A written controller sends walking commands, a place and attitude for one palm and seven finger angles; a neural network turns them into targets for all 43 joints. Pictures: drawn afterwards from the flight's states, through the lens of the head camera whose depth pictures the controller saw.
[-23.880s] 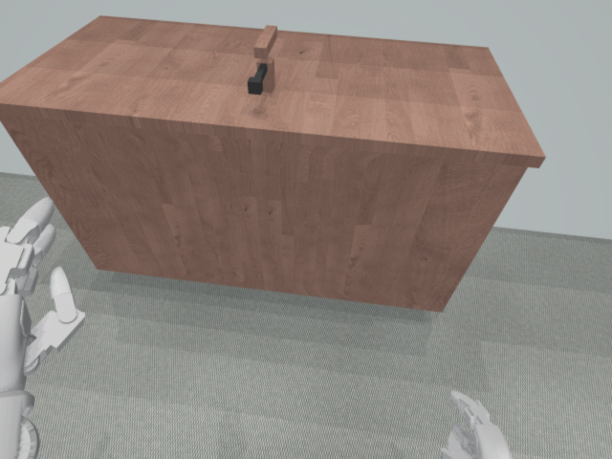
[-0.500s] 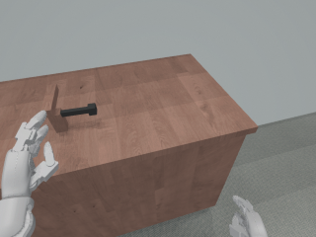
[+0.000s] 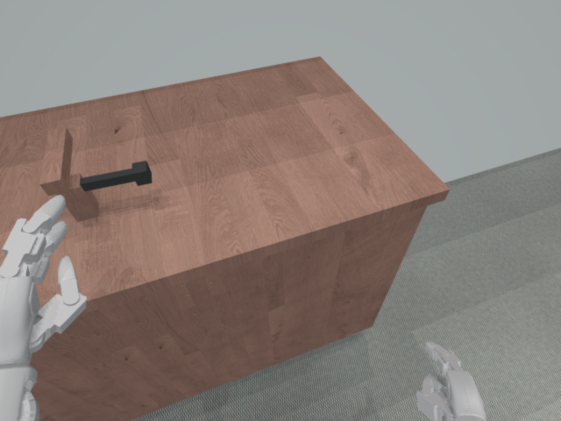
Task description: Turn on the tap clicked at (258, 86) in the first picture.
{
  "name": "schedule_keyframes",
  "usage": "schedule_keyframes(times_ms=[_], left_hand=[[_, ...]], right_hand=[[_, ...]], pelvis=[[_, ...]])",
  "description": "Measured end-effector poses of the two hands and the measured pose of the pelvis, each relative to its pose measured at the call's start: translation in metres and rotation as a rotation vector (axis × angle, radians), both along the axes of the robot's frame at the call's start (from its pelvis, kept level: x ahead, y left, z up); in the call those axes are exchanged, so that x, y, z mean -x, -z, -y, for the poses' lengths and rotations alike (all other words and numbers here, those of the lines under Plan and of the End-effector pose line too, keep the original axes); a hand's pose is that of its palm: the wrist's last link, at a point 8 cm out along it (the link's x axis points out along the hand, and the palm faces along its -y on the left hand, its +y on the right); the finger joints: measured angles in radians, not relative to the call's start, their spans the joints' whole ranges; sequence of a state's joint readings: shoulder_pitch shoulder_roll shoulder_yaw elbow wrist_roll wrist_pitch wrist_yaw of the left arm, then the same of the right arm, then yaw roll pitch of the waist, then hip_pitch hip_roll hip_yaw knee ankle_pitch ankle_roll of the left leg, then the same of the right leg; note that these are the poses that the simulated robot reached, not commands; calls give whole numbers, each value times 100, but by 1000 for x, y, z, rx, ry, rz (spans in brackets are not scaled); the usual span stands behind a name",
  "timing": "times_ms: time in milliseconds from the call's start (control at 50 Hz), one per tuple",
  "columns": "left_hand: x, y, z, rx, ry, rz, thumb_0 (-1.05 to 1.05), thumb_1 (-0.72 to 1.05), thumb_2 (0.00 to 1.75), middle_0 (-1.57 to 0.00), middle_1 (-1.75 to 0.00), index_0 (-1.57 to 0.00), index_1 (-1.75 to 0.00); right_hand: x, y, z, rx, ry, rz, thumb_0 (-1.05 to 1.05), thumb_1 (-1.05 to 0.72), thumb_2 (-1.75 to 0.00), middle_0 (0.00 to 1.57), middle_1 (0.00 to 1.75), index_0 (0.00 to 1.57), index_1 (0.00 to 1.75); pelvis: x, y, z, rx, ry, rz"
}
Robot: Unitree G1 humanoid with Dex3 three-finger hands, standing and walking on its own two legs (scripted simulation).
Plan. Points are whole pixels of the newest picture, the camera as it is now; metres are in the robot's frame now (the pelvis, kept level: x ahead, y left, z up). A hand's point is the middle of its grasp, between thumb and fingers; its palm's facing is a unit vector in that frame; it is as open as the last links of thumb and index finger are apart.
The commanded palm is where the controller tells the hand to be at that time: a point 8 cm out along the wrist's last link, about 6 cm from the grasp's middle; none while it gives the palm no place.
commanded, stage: step back with the hand held close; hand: left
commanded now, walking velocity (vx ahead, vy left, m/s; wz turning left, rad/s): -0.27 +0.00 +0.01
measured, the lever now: (142, 173) +0.47 +0.28 +0.08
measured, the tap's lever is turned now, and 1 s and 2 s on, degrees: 86 86 86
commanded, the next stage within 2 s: stop stepping back and stand still in 1.12 s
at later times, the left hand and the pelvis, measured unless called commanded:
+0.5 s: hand (34, 348) +0.16 +0.25 +0.15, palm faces +0.39 -0.81 -0.43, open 7.4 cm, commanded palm +0.10 +0.29 +0.18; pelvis -0.06 +0.01 -0.01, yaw +1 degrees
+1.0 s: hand out of the picture +0.06 +0.21 +0.15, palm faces +0.32 -0.86 -0.39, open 7.4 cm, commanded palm +0.00 +0.26 +0.18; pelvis -0.17 -0.01 -0.01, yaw -2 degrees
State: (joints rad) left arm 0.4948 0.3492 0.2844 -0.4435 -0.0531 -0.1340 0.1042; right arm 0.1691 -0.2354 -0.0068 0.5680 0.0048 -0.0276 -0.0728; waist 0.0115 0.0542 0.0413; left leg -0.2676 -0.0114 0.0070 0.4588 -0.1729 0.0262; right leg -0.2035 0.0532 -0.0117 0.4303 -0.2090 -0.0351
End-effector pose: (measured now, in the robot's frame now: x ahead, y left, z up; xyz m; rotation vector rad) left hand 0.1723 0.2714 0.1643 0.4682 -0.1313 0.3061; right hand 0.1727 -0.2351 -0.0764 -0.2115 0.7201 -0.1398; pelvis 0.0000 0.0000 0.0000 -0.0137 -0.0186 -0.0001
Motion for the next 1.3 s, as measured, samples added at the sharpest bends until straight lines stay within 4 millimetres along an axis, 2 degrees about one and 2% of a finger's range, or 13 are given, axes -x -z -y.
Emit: schedule_keyframes(times_ms=[260, 360, 500, 600, 760, 820, 900, 980, 1060, 1140, 1200, 1300], left_hand=[[31, -1, -21, -31, -16, 49, 1, 89, 90, -21, -30, -21, -30], [39, -3, -27, -57, -39, 67, 1, 89, 90, -21, -30, -21, -30], [55, -2, -18, -38, -51, 63, 1, 89, 90, -21, -30, -21, -30], [65, 2, -10, 15, 4, 83, 1, 89, 90, -21, -30, -21, -30], [88, -8, -32, -50, -10, 94, 1, 89, 90, -21, -30, -21, -30], [102, -10, -27, -24, -26, 95, 1, 89, 90, -21, -30, -21, -30], [121, -7, -8, 21, -16, 83, 1, 90, 90, -21, -30, -20, -30], [142, -5, 15, 4, 27, 78, 1, 90, 90, -21, -30, -20, -30], [165, -10, 31, 9, 77, 71, 1, 89, 90, -21, -30, -21, -30], [185, -12, 30, -10, 87, 80, 1, 89, 90, -21, -30, -21, -30], [200, -10, 22, -27, 88, 107, 1, 89, 90, -21, -30, -21, -30], [240, -9, 19, -39, 54, 89, 1, 89, 90, -21, -30, -21, -30]], right_hand=[[40, 8, -18, 17, 7, -27, 1, -91, -90, 20, 30, 20, 30], [50, 11, -27, 12, -11, -33, 1, -91, -90, 20, 30, 20, 30], [54, 15, -30, -20, -44, -34, 1, -91, -90, 21, 30, 21, 30], [61, 10, -22, 9, -21, -40, 1, -91, -90, 21, 30, 21, 30], [81, -5, -28, 33, -23, 6, 1, -91, -90, 20, 30, 20, 30], [97, -8, -33, 2, -37, 25, 1, -91, -90, 20, 30, 20, 30], [122, -5, -31, -26, -52, 26, 1, -91, -90, 21, 30, 21, 30], [148, 7, -18, -38, -52, 10, 1, -90, -90, 21, 30, 21, 30], [185, 7, 0, -25, -3, -59, 1, -91, -90, 21, 30, 21, 30], [219, 0, 17, 21, 44, -78, 1, -91, -90, 21, 30, 21, 30], [241, 2, 28, 65, 72, -60, 1, -91, -90, 21, 30, 21, 30], [280, -1, 31, 48, 70, -34, 1, -91, -90, 20, 30, 20, 30]], pelvis=[[33, 9, -17, 20, -4, -19], [42, 10, -17, 10, -20, -22], [56, 10, -9, 25, -21, -35], [63, 12, -11, 25, -36, -37], [98, 8, -16, -2, -10, -43], [113, 4, -13, 7, 7, -40], [135, 3, -4, 14, 18, -46], [162, 10, 11, 12, 28, -55], [183, 2, 17, -9, 32, -59], [203, 0, 18, -28, 25, -66], [221, 9, 13, 4, 4, -73], [260, 6, 21, -27, 6, -37]])
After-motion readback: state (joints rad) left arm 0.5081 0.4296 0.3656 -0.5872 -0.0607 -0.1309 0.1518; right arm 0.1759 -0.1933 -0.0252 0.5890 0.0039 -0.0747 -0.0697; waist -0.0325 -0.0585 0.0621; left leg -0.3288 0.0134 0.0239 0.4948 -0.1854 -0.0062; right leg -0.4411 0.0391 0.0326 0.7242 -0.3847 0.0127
